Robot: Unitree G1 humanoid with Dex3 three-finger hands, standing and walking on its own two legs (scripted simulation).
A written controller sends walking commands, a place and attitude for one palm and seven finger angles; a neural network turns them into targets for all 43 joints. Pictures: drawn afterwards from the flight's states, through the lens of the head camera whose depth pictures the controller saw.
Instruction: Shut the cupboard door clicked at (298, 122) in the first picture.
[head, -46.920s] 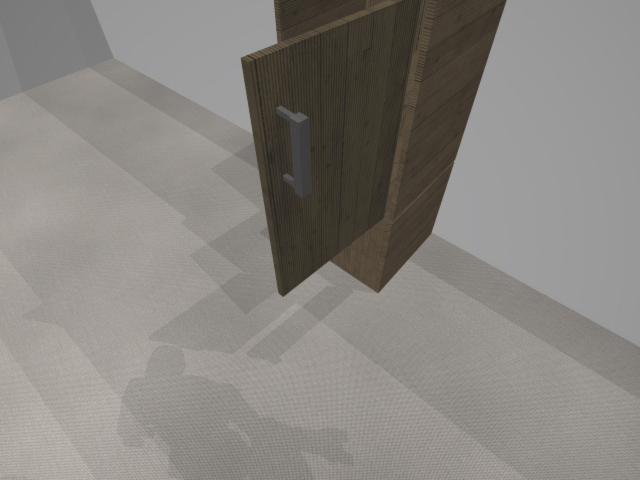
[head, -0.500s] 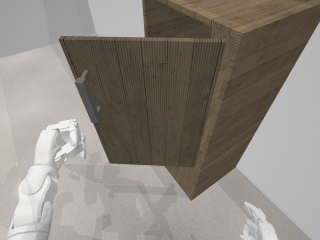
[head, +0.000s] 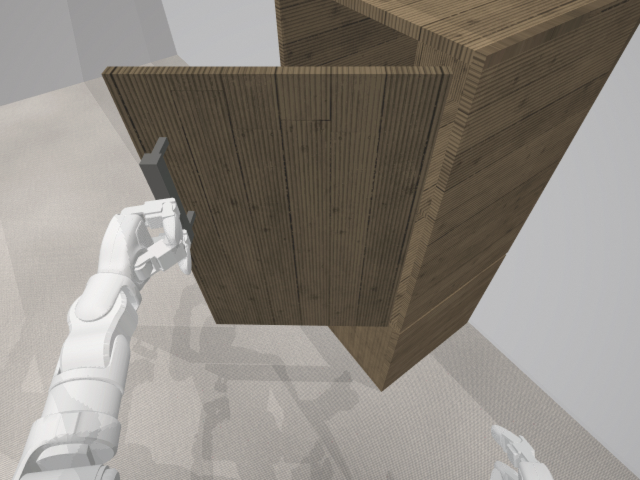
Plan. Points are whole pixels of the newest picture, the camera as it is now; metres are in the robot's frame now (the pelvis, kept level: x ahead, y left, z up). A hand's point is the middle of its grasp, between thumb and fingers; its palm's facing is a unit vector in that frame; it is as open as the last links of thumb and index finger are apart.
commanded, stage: bring the fist close to the handle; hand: left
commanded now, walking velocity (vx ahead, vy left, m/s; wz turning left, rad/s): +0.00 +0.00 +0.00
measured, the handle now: (174, 193) +0.46 +0.23 +0.11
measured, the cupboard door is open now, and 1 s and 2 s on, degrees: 53 49 35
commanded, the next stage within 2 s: push the door shut along its arc in 0.34 s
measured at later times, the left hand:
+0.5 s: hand (178, 249) +0.36 +0.20 +0.11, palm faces +0.04 -1.00 -0.02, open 3.1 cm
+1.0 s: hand (195, 217) +0.41 +0.18 +0.11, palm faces -0.11 -0.99 -0.02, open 3.1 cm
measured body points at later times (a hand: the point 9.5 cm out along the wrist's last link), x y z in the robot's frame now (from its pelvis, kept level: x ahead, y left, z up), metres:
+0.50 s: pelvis -0.01 +0.00 +0.00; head +0.01 -0.01 +0.45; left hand +0.35 +0.25 +0.11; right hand +0.13 -0.25 -0.10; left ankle +0.03 +0.10 -0.72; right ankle -0.02 -0.10 -0.72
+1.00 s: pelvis -0.01 +0.00 -0.01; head +0.02 +0.00 +0.44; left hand +0.41 +0.24 +0.12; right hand +0.07 -0.27 -0.12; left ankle +0.03 +0.10 -0.72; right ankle -0.02 -0.10 -0.72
